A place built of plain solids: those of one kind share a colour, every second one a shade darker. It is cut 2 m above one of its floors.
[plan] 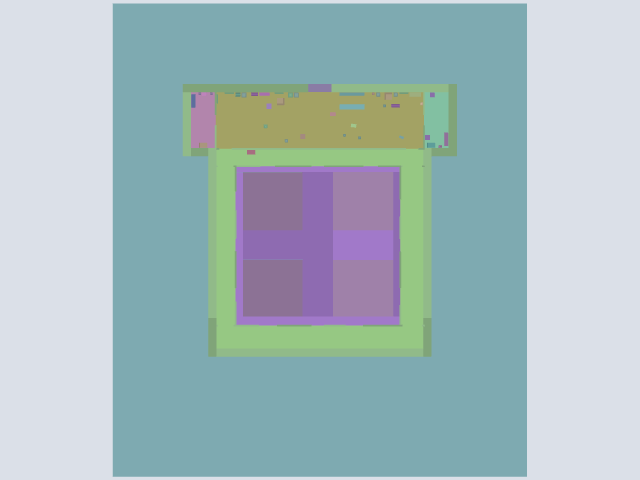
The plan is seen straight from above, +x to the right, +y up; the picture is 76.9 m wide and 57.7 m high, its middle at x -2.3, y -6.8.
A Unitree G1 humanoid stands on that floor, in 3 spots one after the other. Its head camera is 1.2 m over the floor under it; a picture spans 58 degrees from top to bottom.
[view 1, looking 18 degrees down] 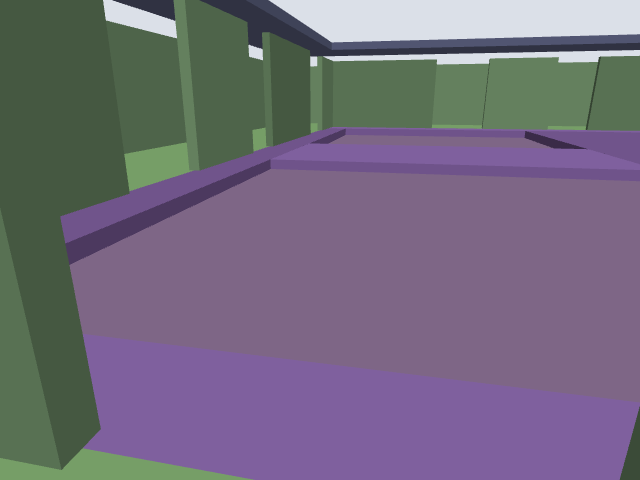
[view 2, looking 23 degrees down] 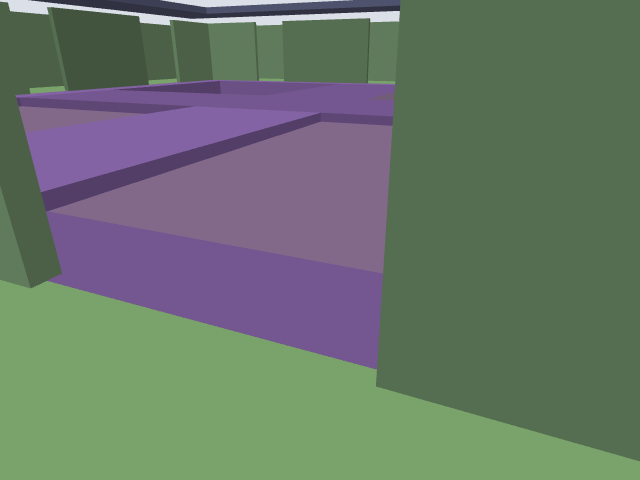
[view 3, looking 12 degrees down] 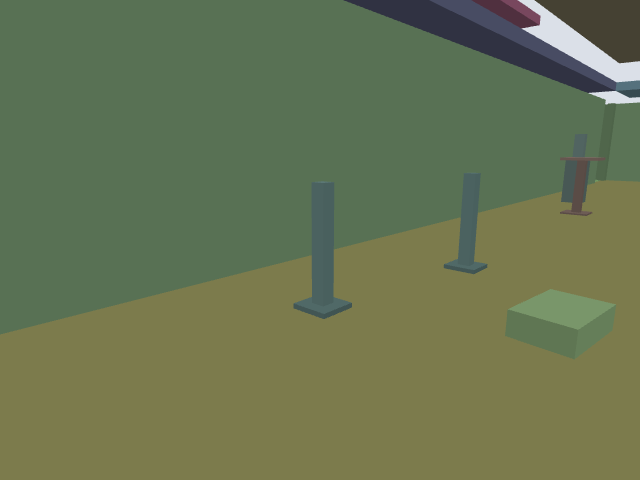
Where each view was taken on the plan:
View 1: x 3.58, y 3.11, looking -78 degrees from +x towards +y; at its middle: step_tier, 4.53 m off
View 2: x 8.78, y -1.61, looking -157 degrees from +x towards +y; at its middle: step_tier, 3.58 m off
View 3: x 4.78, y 7.61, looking -137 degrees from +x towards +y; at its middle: post_foyer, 3.15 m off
